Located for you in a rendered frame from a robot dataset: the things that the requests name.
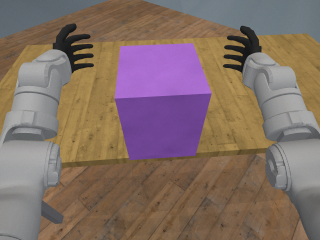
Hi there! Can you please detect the robot right upper arm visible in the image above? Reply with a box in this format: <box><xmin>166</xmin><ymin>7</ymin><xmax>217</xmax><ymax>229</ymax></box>
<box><xmin>265</xmin><ymin>138</ymin><xmax>320</xmax><ymax>240</ymax></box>

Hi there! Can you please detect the left robot hand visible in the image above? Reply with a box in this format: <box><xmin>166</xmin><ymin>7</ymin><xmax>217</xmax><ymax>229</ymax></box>
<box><xmin>53</xmin><ymin>23</ymin><xmax>94</xmax><ymax>74</ymax></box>

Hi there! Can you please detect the left robot forearm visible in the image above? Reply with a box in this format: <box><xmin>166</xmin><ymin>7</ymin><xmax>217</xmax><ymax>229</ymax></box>
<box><xmin>0</xmin><ymin>49</ymin><xmax>72</xmax><ymax>149</ymax></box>

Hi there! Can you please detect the carton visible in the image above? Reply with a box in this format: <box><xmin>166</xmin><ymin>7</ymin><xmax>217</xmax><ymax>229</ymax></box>
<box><xmin>114</xmin><ymin>43</ymin><xmax>212</xmax><ymax>160</ymax></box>

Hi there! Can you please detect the robot left upper arm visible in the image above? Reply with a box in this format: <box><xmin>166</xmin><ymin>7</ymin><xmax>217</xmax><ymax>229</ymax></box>
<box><xmin>0</xmin><ymin>139</ymin><xmax>62</xmax><ymax>240</ymax></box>

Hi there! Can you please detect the right robot hand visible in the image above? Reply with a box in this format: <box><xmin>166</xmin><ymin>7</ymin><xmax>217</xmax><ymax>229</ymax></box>
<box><xmin>223</xmin><ymin>25</ymin><xmax>262</xmax><ymax>73</ymax></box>

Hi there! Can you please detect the right robot forearm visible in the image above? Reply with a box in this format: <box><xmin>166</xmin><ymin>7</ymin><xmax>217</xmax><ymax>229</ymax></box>
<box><xmin>242</xmin><ymin>52</ymin><xmax>320</xmax><ymax>143</ymax></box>

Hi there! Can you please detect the table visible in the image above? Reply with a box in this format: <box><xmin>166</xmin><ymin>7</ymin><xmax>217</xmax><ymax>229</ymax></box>
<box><xmin>0</xmin><ymin>33</ymin><xmax>320</xmax><ymax>224</ymax></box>

